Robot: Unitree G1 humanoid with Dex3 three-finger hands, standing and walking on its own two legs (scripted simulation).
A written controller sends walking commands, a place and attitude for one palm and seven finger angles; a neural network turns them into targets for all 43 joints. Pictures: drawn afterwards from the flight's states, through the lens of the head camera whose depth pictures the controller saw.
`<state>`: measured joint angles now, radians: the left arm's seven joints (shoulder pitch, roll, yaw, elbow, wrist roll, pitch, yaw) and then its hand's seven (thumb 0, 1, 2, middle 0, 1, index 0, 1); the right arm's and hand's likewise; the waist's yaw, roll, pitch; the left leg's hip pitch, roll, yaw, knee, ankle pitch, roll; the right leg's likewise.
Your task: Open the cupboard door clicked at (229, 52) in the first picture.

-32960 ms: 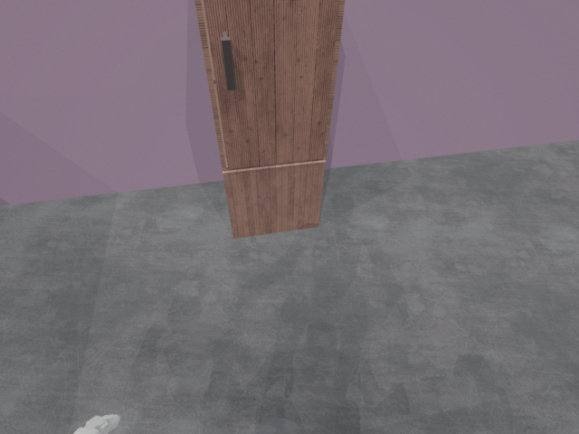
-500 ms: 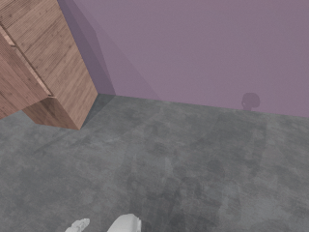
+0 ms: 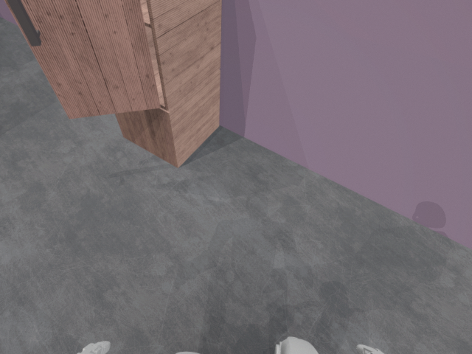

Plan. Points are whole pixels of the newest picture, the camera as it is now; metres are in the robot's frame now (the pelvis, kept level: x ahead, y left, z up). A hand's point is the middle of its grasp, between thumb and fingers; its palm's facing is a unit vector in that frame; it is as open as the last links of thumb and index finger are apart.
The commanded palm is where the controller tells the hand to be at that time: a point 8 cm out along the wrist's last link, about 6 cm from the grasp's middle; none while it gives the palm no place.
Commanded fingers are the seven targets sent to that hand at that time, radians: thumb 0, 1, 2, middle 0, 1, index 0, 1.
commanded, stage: turn to face it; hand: left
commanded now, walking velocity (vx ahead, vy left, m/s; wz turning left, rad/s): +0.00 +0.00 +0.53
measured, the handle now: (25, 16) +0.88 +0.66 +0.05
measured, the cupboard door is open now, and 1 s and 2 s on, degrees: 47 47 47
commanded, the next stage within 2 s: take the last steps up to it in 0.44 s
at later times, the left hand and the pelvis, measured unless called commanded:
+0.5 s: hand out of the picture +0.02 +0.15 -0.16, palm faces +0.28 -0.93 -0.23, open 7.3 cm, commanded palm none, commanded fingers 0.00 0.90 0.90 -0.20 -0.30 -0.20 -0.30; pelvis +0.01 -0.05 +0.00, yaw +16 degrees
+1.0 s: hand out of the picture +0.07 +0.21 -0.15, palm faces +0.37 -0.91 -0.21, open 7.4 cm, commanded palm none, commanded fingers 0.00 0.90 0.90 -0.20 -0.30 -0.20 -0.30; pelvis +0.06 +0.00 +0.00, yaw +21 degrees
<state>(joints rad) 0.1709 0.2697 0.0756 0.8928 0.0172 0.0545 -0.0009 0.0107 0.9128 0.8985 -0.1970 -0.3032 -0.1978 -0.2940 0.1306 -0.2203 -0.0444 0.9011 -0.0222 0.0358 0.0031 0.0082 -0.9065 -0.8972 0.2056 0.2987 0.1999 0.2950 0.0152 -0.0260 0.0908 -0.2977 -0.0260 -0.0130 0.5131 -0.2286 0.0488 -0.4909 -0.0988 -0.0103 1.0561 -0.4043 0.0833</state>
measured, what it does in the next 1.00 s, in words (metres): steps on the spot, turning left: right foot, then left foot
